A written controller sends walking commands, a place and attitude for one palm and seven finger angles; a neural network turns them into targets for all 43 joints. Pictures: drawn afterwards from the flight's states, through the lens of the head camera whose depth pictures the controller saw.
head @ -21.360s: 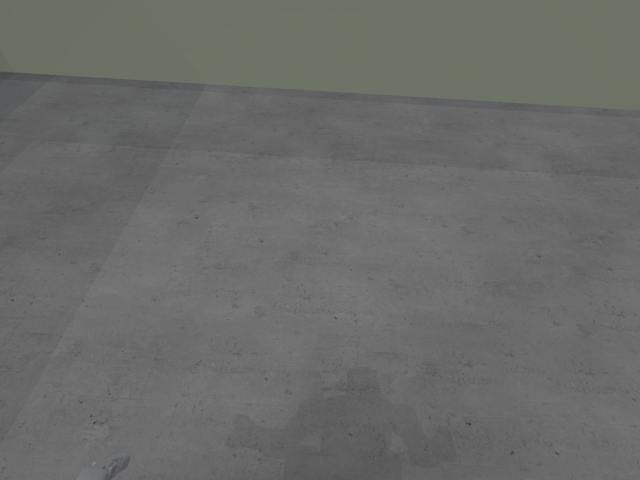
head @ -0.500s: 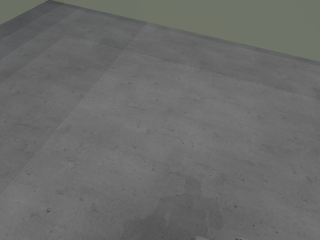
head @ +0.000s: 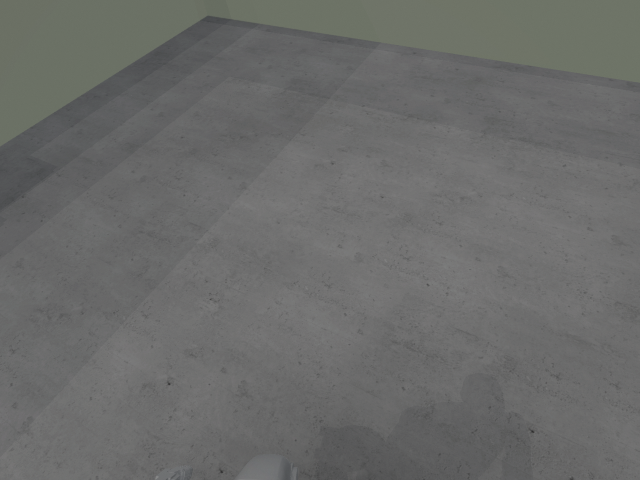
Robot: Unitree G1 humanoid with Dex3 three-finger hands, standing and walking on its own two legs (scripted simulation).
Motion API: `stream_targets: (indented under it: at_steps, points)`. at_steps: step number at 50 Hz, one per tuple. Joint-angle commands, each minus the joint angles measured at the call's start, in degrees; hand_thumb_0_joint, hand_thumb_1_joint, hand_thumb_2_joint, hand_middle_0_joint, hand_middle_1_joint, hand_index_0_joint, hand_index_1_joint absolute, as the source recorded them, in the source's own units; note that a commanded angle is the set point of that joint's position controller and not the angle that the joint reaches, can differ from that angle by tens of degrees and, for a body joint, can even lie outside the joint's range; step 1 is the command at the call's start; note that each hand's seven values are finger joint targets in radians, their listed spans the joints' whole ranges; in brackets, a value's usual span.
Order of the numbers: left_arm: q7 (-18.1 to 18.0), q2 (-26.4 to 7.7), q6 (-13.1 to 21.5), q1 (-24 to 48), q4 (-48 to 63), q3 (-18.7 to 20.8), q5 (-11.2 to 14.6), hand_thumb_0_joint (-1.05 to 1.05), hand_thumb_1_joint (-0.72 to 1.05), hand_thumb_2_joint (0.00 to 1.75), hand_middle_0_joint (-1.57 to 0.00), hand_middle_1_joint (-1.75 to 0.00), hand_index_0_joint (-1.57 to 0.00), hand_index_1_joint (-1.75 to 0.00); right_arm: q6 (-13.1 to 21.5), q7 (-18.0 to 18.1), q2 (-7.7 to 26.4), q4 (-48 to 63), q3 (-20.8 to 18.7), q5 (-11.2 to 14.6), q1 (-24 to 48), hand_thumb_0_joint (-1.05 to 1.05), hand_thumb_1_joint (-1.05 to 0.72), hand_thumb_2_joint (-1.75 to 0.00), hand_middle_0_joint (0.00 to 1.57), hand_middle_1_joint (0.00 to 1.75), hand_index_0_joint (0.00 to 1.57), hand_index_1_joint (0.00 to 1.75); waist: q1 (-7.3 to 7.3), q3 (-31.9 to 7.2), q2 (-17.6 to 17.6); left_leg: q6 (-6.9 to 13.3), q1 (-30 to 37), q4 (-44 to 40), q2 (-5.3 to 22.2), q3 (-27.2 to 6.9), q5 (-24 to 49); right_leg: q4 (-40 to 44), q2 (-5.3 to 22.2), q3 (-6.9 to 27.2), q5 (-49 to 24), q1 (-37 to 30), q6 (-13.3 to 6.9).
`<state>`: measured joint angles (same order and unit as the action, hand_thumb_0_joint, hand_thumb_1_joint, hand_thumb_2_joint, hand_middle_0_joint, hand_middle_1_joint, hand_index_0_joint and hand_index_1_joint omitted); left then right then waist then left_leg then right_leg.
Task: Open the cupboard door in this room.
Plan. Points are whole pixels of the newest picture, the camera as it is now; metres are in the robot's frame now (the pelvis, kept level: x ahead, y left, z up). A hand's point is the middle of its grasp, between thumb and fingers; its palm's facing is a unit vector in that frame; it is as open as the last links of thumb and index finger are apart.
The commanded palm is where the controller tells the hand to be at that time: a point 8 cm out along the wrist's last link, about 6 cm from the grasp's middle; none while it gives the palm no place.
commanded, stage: turn or walk to find it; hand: left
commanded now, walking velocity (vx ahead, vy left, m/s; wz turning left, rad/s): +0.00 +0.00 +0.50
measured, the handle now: out of the picture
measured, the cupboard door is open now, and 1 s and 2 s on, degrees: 0 0 0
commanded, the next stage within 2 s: none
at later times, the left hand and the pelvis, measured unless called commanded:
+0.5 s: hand out of the picture -0.05 +0.27 -0.18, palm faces +0.32 -0.92 -0.24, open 7.4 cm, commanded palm none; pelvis -0.03 +0.05 +0.00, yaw +15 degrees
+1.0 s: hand out of the picture -0.04 +0.19 -0.14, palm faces +0.47 -0.83 -0.29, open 7.4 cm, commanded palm none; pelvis -0.04 -0.02 +0.00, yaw +30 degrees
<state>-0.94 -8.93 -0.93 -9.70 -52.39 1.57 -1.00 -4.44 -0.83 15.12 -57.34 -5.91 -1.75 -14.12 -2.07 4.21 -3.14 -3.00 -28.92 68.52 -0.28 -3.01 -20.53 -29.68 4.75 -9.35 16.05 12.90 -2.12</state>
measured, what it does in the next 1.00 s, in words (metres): steps on the spot, turning left: left foot, then right foot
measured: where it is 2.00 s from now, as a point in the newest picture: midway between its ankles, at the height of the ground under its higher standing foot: outside the picture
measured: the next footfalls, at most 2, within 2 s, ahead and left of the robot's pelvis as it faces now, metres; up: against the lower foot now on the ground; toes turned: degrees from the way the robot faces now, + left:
left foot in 0.32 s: -0.01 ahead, +0.16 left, +0.00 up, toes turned +15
right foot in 0.82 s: +0.05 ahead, -0.09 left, +0.00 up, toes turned +21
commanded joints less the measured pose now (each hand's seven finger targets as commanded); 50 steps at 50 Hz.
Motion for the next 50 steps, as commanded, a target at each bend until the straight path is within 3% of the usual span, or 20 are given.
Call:
stream_targets:
  at_steps: [1, 10, 12, 14, 15, 16, 17, 18, 19, 22, 24, 34, 38, 39, 40, 41, 42, 44, 46, 50]
  points:
    - [-1.1, -11.2, 1.9, -2.6, 3.2, 3.3, 0.0, 0.0, 0.9, 0.9, -0.2, -0.3, -0.2, -0.3, 0.8, -0.3, 2.7, 4.1, -0.2, 0.3, 1.4, 0.0, -0.9, -0.9, 0.2, 0.3, 0.2, 0.3, 2.54, -3.0, 12.2, -1.6, -4.3, -0.3, 2.1, 0.6, 0.6, 12.5, 13.9, 9.2, -12.0, -6.2, -3.7]
    - [-0.9, -14.9, 1.2, -7.7, 0.4, 4.4, -0.8, 0.0, 0.9, 0.9, -0.2, -0.3, -0.2, -0.3, 2.0, 0.1, 1.4, 6.2, 1.6, 1.2, 7.8, 0.0, -0.9, -0.9, 0.2, 0.3, 0.2, 0.3, 5.61, -6.0, 15.1, -0.7, 4.3, -22.8, 2.5, 6.6, -6.8, 6.7, 17.8, 5.7, -27.3, -10.5, -6.3]
    - [-0.8, -15.4, 1.0, -6.1, 0.2, 4.6, -0.8, 0.0, 0.9, 0.9, -0.2, -0.3, -0.2, -0.3, 2.5, 0.2, 1.4, 6.0, 1.6, 1.4, 5.9, 0.0, -0.9, -0.9, 0.2, 0.3, 0.2, 0.3, 4.23, -7.0, 14.9, -0.1, 8.5, -29.8, 2.3, 7.6, -4.4, 4.2, 18.1, 4.5, -25.9, -9.3, -5.3]
    - [-0.5, -15.3, 0.5, -4.9, 0.2, 4.7, -0.2, 0.0, 0.9, 0.9, -0.2, -0.3, -0.2, -0.3, 3.1, 0.1, 2.6, 5.3, 1.4, 1.2, 2.9, 0.0, -0.9, -0.9, 0.2, 0.3, 0.2, 0.3, 1.77, -8.1, 11.9, 0.7, 17.4, -41.3, 1.7, 8.7, 6.7, -1.6, 16.0, 0.3, -21.2, -4.5, -1.3]
    - [-0.4, -13.7, 0.1, -5.0, 0.7, 4.4, 0.2, 0.0, 0.9, 0.9, -0.2, -0.3, -0.2, -0.3, 3.6, 0.1, 5.6, 4.8, 0.7, 1.0, 0.5, 0.0, -0.9, -0.9, 0.2, 0.3, 0.2, 0.3, 0.2, -9.5, 4.4, 2.1, 25.4, -46.8, 5.3, 3.4, 13.9, -9.6, 13.3, -1.6, -13.8, 2.5, 1.5]
    - [0.0, -9.8, -0.2, -4.3, 2.5, 3.6, 0.6, 0.0, 0.9, 0.9, -0.2, -0.3, -0.2, -0.3, 4.0, 0.4, 11.7, 5.0, -0.9, 0.6, -1.4, 0.0, -0.9, -0.9, 0.2, 0.3, 0.2, 0.3, -1.21, -8.3, -13.2, 8.5, 31.7, -49.2, 19.7, -16.5, 31.1, -21.6, 4.7, -3.3, 14.5, 18.9, 6.3]
    - [-0.2, -9.4, -0.8, 0.3, 4.1, 2.5, 0.0, 0.0, 0.9, 0.9, -0.2, -0.3, -0.2, -0.3, 3.3, 0.7, 14.0, 3.9, -1.1, 0.8, -4.5, 0.0, -0.9, -0.9, 0.2, 0.3, 0.2, 0.3, -2.82, -7.3, -12.0, 12.4, 28.1, -49.8, 24.0, -17.3, 38.2, -29.0, 3.2, 1.9, 21.8, 20.0, 6.3]
    - [-0.2, -9.8, -1.2, 0.9, 4.1, 2.9, -0.1, 0.0, 0.9, 0.9, -0.2, -0.3, -0.2, -0.3, 3.3, 1.1, 12.7, 3.8, -0.6, 0.6, -3.2, 0.0, -0.9, -0.9, 0.2, 0.3, 0.2, 0.3, -2.09, -6.3, -9.3, 14.1, 24.8, -50.3, 23.3, -15.7, 33.4, -32.1, 3.8, 4.8, 20.0, 19.5, 5.9]
    - [-0.3, -9.5, -1.5, 1.6, 3.3, 3.2, -0.1, 0.0, 0.9, 0.9, -0.2, -0.3, -0.2, -0.3, 3.4, 1.7, 11.4, 4.3, -0.5, 0.4, -0.1, 0.0, -0.9, -0.9, 0.2, 0.3, 0.2, 0.3, -1.42, -4.8, -13.1, 13.5, 23.0, -50.6, 20.2, -15.1, 30.2, -33.9, 3.8, 6.4, 17.1, 20.8, 6.2]
    - [0.6, -10.8, -1.3, -1.3, 1.1, 3.6, 0.0, 0.0, 0.9, 0.9, -0.2, -0.3, -0.2, -0.3, 3.7, 1.9, 8.3, 6.5, 0.9, 0.5, 6.3, 0.0, -0.9, -0.9, 0.2, 0.3, 0.2, 0.3, 1.93, -2.7, -7.3, 11.2, 20.3, -50.1, 14.2, -9.0, 27.5, -35.6, 2.5, 7.3, 8.0, 19.2, 6.5]
    - [0.7, -10.6, -1.2, -2.0, 0.6, 3.5, 0.0, 0.0, 0.9, 0.9, -0.2, -0.3, -0.2, -0.3, 3.9, 1.7, 8.3, 6.7, 0.7, 0.7, 5.7, 0.0, -0.9, -0.9, 0.2, 0.3, 0.2, 0.3, 2.04, -3.6, -4.7, 10.6, 20.3, -50.6, 12.8, -7.8, 26.0, -35.2, 1.7, 7.4, 5.7, 18.2, 7.0]
    - [0.0, -8.8, -0.7, 3.8, 4.5, 2.7, 0.5, 0.0, 0.9, 0.9, -0.2, -0.3, -0.2, -0.3, 3.4, 1.5, 8.4, 6.4, -0.4, 0.2, 1.2, 0.0, -0.9, -0.9, 0.2, 0.3, 0.2, 0.3, -0.15, -5.1, -6.2, 13.0, 20.6, -48.4, 12.8, -16.7, 26.6, -19.4, -1.1, 8.4, 10.2, 13.8, 7.0]
    - [-0.1, -9.1, 0.1, -1.9, 3.3, 2.9, 1.0, 0.0, 0.9, 0.9, -0.2, -0.3, -0.2, -0.3, 3.0, 1.3, 8.2, 7.3, -0.7, 0.3, 3.3, 0.0, -0.9, -0.9, 0.2, 0.3, 0.2, 0.3, 2.52, -7.7, -6.7, 11.0, 13.8, -43.9, 9.8, -18.0, 27.0, -2.6, -3.5, 7.0, 3.0, -0.1, 6.1]
    - [-0.3, -10.0, 0.6, -4.6, 2.7, 3.2, 0.9, 0.0, 0.9, 0.9, -0.2, -0.3, -0.2, -0.3, 2.9, 1.2, 7.4, 7.6, -0.7, 0.7, 4.1, 0.0, -0.9, -0.9, 0.2, 0.3, 0.2, 0.3, 4.11, -8.9, -3.7, 8.7, 10.4, -41.1, 7.5, -16.7, 22.4, 5.9, -2.6, 7.0, -3.1, -6.5, 5.9]
    - [-0.7, -13.7, 1.2, -6.7, 2.4, 3.9, 0.2, 0.0, 0.9, 0.9, -0.2, -0.3, -0.2, -0.3, 3.0, 0.9, 4.4, 8.0, -0.5, 1.2, 3.2, 0.0, -0.9, -0.9, 0.2, 0.3, 0.2, 0.3, 4.92, -10.5, 5.5, 5.0, 1.2, -33.9, 2.6, -12.0, 9.7, 12.4, 6.4, 15.1, -2.8, -15.9, 3.7]
    - [-1.0, -18.5, 1.5, -7.0, 2.8, 4.8, -0.5, 0.0, 0.9, 0.9, -0.2, -0.3, -0.2, -0.3, 3.1, 0.8, 1.5, 9.5, 0.1, 1.2, 3.6, 0.0, -0.9, -0.9, 0.2, 0.3, 0.2, 0.3, 5.63, -8.8, 20.6, 0.9, -7.9, -20.4, -5.0, -1.5, -10.8, 14.1, 21.1, 30.1, -8.1, -17.0, -3.0]
    - [-1.2, -18.0, 1.0, -5.9, 3.6, 4.5, 0.0, 0.0, 0.9, 0.9, -0.2, -0.3, -0.2, -0.3, 2.6, 0.9, 4.6, 9.6, -0.7, 0.7, 5.2, 0.0, -0.9, -0.9, 0.2, 0.3, 0.2, 0.3, 5.63, -6.4, 15.4, 1.2, -4.9, -9.9, -2.5, -3.1, -13.2, 14.4, 24.7, 29.0, -11.1, -6.9, -7.0]
    - [-1.3, -14.0, 1.1, 1.9, 5.3, 4.1, 0.2, 0.0, 0.9, 0.9, -0.2, -0.3, -0.2, -0.3, 1.1, 0.4, 4.2, 6.4, -1.2, 0.2, 1.9, 0.0, -0.9, -0.9, 0.2, 0.3, 0.2, 0.3, 1.55, -2.3, 12.6, 1.1, -3.7, 0.3, -0.5, -3.8, -6.3, 16.2, 18.2, 22.0, 1.1, 0.9, -5.4]
    - [-1.0, -11.3, 1.4, 4.2, 5.9, 3.1, 0.2, 0.0, 0.9, 0.9, -0.2, -0.3, -0.2, -0.3, 0.8, -0.2, 3.4, 4.8, -0.9, 0.0, -0.4, 0.0, -0.9, -0.9, 0.2, 0.3, 0.2, 0.3, 0.03, -0.5, 11.5, 0.1, -3.6, 3.5, 0.6, -1.5, -0.6, 14.5, 13.5, 13.5, -3.2, 1.6, -3.0]
    - [-1.0, -11.1, 1.8, -0.4, 4.3, 3.1, 0.1, 0.0, 0.9, 0.9, -0.2, -0.3, -0.2, -0.3, 0.7, -0.4, 2.9, 4.3, -0.6, 0.3, 0.0, 0.0, -0.9, -0.9, 0.2, 0.3, 0.2, 0.3, 1.59, -1.8, 13.6, -1.4, -4.4, 2.0, 1.5, 0.1, 2.0, 13.4, 12.9, 9.3, -8.6, -3.4, -2.9]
